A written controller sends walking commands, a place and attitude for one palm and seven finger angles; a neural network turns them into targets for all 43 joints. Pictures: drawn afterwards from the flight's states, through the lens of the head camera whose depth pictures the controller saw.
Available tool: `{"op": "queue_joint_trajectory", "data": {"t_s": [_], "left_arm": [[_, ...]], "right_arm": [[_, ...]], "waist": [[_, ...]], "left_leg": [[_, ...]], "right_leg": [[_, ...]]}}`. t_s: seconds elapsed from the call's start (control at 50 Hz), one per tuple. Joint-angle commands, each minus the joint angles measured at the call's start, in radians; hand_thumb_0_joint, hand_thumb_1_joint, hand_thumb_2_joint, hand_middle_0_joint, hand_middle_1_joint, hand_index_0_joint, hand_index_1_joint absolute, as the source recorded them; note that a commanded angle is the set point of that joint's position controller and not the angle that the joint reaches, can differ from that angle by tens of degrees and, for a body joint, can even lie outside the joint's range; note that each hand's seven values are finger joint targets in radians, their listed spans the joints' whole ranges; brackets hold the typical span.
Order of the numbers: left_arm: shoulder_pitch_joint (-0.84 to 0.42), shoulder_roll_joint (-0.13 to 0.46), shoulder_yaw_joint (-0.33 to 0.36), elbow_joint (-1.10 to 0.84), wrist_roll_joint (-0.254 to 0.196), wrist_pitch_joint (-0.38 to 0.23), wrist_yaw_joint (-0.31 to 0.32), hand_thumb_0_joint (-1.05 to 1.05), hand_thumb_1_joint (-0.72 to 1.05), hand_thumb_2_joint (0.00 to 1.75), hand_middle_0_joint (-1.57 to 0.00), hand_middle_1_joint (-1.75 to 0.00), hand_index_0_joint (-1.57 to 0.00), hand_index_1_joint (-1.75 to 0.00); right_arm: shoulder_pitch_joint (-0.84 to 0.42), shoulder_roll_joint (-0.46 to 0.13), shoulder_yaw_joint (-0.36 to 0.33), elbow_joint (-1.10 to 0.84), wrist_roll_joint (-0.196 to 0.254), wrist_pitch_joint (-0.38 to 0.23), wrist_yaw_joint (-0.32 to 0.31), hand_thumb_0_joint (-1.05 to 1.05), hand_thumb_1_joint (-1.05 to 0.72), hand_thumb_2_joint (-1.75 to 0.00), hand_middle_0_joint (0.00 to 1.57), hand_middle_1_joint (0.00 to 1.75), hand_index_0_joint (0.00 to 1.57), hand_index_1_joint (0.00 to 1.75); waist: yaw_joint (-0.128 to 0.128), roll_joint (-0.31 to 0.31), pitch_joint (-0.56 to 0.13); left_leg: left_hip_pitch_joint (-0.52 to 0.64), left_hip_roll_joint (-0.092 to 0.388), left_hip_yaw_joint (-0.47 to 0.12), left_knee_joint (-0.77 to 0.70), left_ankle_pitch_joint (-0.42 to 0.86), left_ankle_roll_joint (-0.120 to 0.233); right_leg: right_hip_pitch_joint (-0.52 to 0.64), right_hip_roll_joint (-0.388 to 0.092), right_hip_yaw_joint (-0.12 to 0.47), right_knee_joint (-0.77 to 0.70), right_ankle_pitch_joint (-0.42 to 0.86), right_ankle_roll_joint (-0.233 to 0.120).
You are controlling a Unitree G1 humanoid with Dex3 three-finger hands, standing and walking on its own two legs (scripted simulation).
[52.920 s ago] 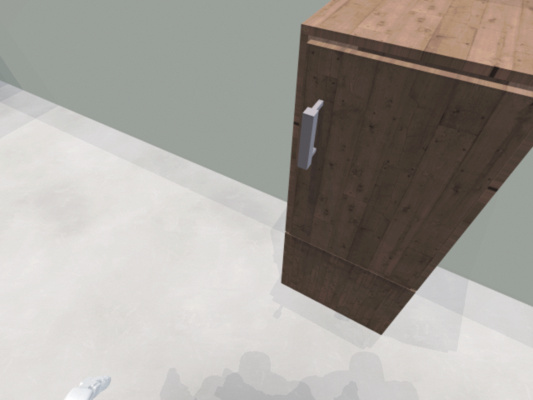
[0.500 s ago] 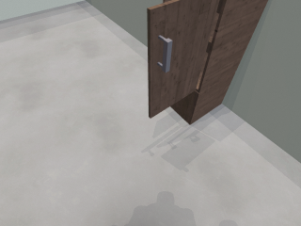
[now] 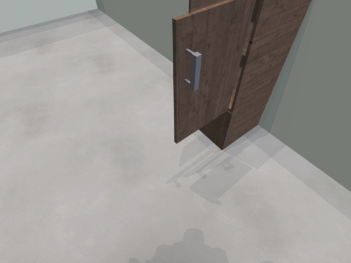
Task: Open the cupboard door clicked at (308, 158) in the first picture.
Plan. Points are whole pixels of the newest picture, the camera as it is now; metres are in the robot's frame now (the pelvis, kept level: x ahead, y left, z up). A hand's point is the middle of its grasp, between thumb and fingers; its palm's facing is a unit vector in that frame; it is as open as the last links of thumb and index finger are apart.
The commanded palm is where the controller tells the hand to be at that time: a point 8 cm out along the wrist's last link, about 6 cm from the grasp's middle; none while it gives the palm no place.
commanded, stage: let the arm hang, fingers relaxed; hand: left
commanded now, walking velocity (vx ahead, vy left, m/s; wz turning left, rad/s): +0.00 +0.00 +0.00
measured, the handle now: (191, 69) +0.71 -0.02 +0.05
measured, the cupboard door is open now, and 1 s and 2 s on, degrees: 91 91 91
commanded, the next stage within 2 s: look to check the result in 0.08 s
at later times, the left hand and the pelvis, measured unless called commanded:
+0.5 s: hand out of the picture +0.10 +0.24 -0.15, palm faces -0.02 -0.94 -0.35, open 7.4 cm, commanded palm none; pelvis +0.02 -0.01 +0.00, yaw +0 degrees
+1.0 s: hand out of the picture +0.13 +0.23 -0.15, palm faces -0.04 -0.94 -0.35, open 7.4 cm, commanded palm none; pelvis +0.04 -0.02 +0.01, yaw -1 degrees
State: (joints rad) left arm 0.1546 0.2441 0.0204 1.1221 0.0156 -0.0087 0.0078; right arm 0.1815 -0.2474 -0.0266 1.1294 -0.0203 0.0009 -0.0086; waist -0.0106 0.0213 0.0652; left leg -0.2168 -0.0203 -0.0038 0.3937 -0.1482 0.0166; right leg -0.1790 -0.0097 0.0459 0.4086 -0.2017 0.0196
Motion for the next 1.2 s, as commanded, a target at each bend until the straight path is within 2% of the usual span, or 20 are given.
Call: {"op": "queue_joint_trajectory", "data": {"t_s": [0.0, 0.24, 0.26, 0.32, 0.4, 0.54, 0.62, 0.86, 0.9, 0.98, 1.12, 1.18], "left_arm": [[-0.012, 0.200, 0.034, -0.040, -0.001, -0.019, 0.012, 0.00, 0.90, 0.90, -0.20, -0.30, -0.20, -0.30], [-0.062, 0.247, 0.032, -0.041, -0.003, -0.025, 0.009, 0.00, 0.90, 0.90, -0.20, -0.30, -0.20, -0.30], [-0.062, 0.251, 0.033, -0.042, -0.003, -0.026, 0.009, 0.00, 0.90, 0.90, -0.20, -0.30, -0.20, -0.30], [-0.076, 0.261, 0.031, -0.043, -0.004, -0.026, 0.008, 0.00, 0.90, 0.90, -0.20, -0.30, -0.20, -0.30], [-0.083, 0.272, 0.030, -0.041, -0.004, -0.028, 0.009, 0.00, 0.90, 0.90, -0.20, -0.30, -0.20, -0.30], [-0.092, 0.284, 0.028, -0.044, -0.005, -0.028, 0.009, 0.00, 0.90, 0.90, -0.20, -0.30, -0.20, -0.30], [-0.094, 0.287, 0.028, -0.047, -0.005, -0.028, 0.008, 0.00, 0.90, 0.90, -0.20, -0.30, -0.20, -0.30], [-0.087, 0.289, 0.031, -0.056, -0.005, -0.033, 0.013, 0.00, 0.90, 0.90, -0.20, -0.30, -0.20, -0.30], [-0.095, 0.290, 0.029, -0.055, -0.006, -0.030, 0.013, 0.00, 0.90, 0.90, -0.20, -0.30, -0.20, -0.30], [-0.092, 0.291, 0.029, -0.056, -0.006, -0.031, 0.012, 0.00, 0.90, 0.90, -0.20, -0.30, -0.20, -0.30], [-0.086, 0.292, 0.029, -0.059, -0.007, -0.033, 0.013, 0.00, 0.90, 0.90, -0.20, -0.30, -0.20, -0.30], [-0.090, 0.292, 0.029, -0.059, -0.007, -0.032, 0.013, 0.00, 0.90, 0.90, -0.20, -0.30, -0.20, -0.30]], "right_arm": [[-0.012, -0.178, -0.027, -0.045, 0.001, -0.021, -0.009, 0.00, -0.90, -0.90, 0.20, 0.30, 0.20, 0.30], [-0.084, -0.234, -0.027, -0.050, 0.002, -0.021, -0.005, 0.00, -0.90, -0.90, 0.20, 0.30, 0.20, 0.30], [-0.085, -0.240, -0.027, -0.054, 0.003, -0.021, -0.005, 0.00, -0.90, -0.90, 0.20, 0.30, 0.20, 0.30], [-0.098, -0.252, -0.027, -0.052, 0.002, -0.022, -0.004, 0.00, -0.90, -0.90, 0.20, 0.30, 0.20, 0.30], [-0.113, -0.261, -0.025, -0.052, 0.003, -0.023, -0.004, 0.00, -0.90, -0.90, 0.20, 0.30, 0.20, 0.30], [-0.123, -0.276, -0.022, -0.054, 0.004, -0.023, -0.004, 0.00, -0.90, -0.90, 0.20, 0.30, 0.20, 0.30], [-0.127, -0.279, -0.019, -0.054, 0.004, -0.023, -0.004, 0.00, -0.90, -0.90, 0.20, 0.30, 0.20, 0.30], [-0.118, -0.282, -0.020, -0.059, 0.006, -0.026, -0.008, 0.00, -0.90, -0.90, 0.20, 0.30, 0.20, 0.30], [-0.118, -0.279, -0.018, -0.056, 0.005, -0.024, -0.008, 0.00, -0.90, -0.90, 0.20, 0.30, 0.20, 0.30], [-0.116, -0.277, -0.019, -0.055, 0.006, -0.023, -0.007, 0.00, -0.90, -0.90, 0.20, 0.30, 0.20, 0.30], [-0.110, -0.278, -0.020, -0.057, 0.006, -0.023, -0.009, 0.00, -0.90, -0.90, 0.20, 0.30, 0.20, 0.30], [-0.110, -0.279, -0.020, -0.057, 0.007, -0.022, -0.009, 0.00, -0.90, -0.90, 0.20, 0.30, 0.20, 0.30]], "waist": [[0.003, -0.006, -0.054], [-0.001, -0.007, -0.082], [0.001, -0.025, -0.088], [-0.001, -0.027, -0.091], [0.000, -0.025, -0.106], [-0.001, -0.021, -0.112], [0.000, -0.017, -0.108], [0.002, -0.026, -0.134], [0.001, -0.014, -0.118], [-0.001, -0.030, -0.106], [-0.002, -0.029, -0.128], [-0.003, -0.036, -0.105]], "left_leg": [[0.047, 0.117, -0.114, -0.099, -0.014, 0.012], [0.100, 0.121, -0.106, -0.097, 0.051, 0.006], [0.105, 0.123, -0.104, -0.096, 0.059, 0.008], [0.114, 0.125, -0.106, -0.099, 0.081, 0.005], [0.133, 0.128, -0.100, -0.094, 0.125, 0.005], [0.144, 0.132, -0.094, -0.099, 0.144, 0.001], [0.145, 0.132, -0.091, -0.104, 0.136, -0.001], [0.176, 0.136, -0.076, -0.087, 0.224, -0.002], [0.168, 0.136, -0.075, -0.094, 0.213, -0.005], [0.167, 0.135, -0.074, -0.098, 0.180, -0.005], [0.186, 0.137, -0.068, -0.089, 0.210, -0.006], [0.176, 0.137, -0.070, -0.095, 0.194, -0.007]], "right_leg": [[-0.011, -0.085, 0.063, -0.088, -0.005, -0.064], [0.016, -0.097, 0.070, -0.119, 0.045, -0.060], [0.019, -0.097, 0.068, -0.121, 0.051, -0.061], [0.026, -0.099, 0.068, -0.119, 0.075, -0.059], [0.041, -0.104, 0.068, -0.117, 0.133, -0.058], [0.056, -0.105, 0.069, -0.120, 0.159, -0.057], [0.061, -0.104, 0.069, -0.126, 0.154, -0.056], [0.093, -0.106, 0.068, -0.116, 0.276, -0.060], [0.090, -0.108, 0.067, -0.116, 0.265, -0.059], [0.081, -0.106, 0.072, -0.129, 0.241, -0.059], [0.095, -0.108, 0.071, -0.123, 0.290, -0.060], [0.086, -0.105, 0.073, -0.129, 0.275, -0.060]]}}
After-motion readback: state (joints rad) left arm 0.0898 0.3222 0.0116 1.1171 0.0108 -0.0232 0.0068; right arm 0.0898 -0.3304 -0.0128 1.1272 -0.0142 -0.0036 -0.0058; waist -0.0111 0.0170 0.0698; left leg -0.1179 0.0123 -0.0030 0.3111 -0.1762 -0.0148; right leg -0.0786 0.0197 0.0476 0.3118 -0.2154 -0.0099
